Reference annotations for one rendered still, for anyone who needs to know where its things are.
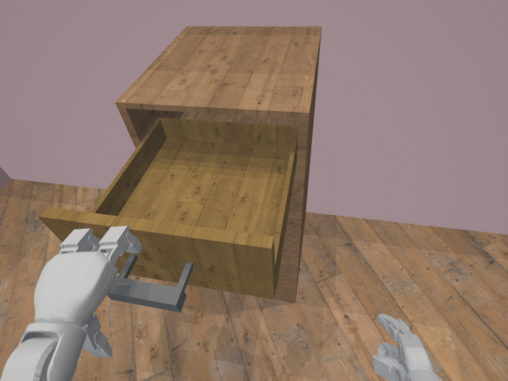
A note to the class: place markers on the left robot hand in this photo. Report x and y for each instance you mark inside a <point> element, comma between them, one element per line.
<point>74,282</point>

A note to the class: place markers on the right robot hand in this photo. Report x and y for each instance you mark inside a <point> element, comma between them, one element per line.
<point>394,363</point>

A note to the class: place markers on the robot left forearm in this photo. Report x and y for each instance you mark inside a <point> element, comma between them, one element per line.
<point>49,351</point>

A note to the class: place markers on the handle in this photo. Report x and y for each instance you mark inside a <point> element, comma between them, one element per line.
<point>149,294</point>

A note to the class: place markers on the drawer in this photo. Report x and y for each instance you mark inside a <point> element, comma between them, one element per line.
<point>215,194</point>

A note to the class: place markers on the cabinet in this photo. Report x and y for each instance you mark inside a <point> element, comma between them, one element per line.
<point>248,74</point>

